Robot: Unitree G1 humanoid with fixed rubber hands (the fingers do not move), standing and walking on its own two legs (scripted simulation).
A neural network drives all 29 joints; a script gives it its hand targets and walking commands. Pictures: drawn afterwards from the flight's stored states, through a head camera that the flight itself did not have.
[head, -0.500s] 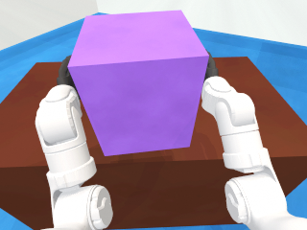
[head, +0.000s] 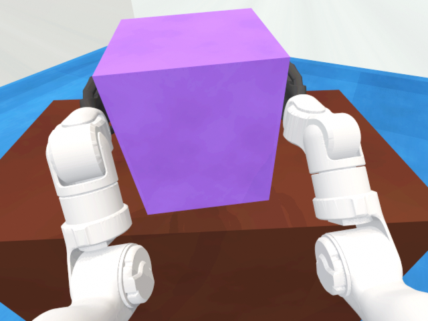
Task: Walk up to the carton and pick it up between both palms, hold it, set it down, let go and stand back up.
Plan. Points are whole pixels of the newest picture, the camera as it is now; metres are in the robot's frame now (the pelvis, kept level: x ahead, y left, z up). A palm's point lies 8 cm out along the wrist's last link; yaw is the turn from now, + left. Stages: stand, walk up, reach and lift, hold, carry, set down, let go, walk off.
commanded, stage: hold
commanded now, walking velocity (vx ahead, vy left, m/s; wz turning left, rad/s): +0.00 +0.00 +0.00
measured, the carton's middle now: (198, 113) +0.38 +0.01 +0.26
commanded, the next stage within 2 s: none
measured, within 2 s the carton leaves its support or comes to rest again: neither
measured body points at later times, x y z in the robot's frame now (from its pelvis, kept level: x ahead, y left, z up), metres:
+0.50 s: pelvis +0.00 +0.00 +0.00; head -0.04 -0.01 +0.45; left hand +0.36 +0.16 +0.27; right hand +0.38 -0.15 +0.27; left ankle +0.01 +0.11 -0.76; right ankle +0.01 -0.11 -0.76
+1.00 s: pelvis +0.00 +0.00 +0.00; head -0.04 -0.01 +0.45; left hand +0.36 +0.16 +0.27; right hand +0.38 -0.14 +0.27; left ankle +0.01 +0.11 -0.76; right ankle +0.01 -0.11 -0.76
